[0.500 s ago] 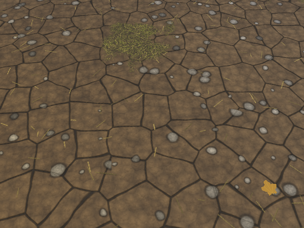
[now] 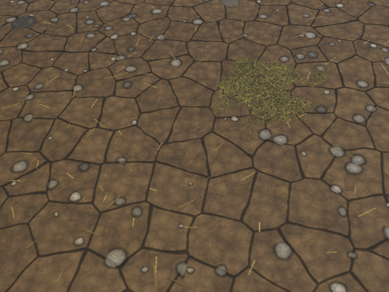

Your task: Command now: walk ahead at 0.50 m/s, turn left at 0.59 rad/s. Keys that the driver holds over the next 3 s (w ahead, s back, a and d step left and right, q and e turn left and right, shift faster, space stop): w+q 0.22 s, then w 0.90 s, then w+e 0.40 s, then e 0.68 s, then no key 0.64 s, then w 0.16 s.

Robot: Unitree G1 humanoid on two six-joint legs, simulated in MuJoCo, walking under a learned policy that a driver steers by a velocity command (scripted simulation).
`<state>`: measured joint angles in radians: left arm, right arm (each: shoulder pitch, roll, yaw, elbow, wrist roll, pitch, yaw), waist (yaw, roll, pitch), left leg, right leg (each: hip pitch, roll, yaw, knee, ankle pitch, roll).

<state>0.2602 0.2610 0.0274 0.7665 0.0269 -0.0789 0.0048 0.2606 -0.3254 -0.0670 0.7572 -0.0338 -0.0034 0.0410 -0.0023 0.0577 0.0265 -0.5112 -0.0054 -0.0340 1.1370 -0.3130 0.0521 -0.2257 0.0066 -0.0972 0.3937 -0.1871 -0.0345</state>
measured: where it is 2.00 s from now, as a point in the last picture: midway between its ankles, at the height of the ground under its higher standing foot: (158, 177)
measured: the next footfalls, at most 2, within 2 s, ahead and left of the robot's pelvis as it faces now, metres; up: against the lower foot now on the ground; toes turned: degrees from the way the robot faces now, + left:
left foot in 0.32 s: +0.30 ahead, +0.15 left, +0.00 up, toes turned +15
right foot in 0.88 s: +0.65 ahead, +0.05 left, +0.00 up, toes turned +11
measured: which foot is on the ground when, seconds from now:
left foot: up 0.00-0.30, down 0.32-0.90, up 0.92-1.00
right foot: down 0.00-0.34, up 0.36-0.86, down 0.88-1.00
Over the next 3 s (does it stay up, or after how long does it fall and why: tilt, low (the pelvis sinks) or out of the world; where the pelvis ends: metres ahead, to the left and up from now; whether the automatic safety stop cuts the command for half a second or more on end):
stays up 0.96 0.22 0.00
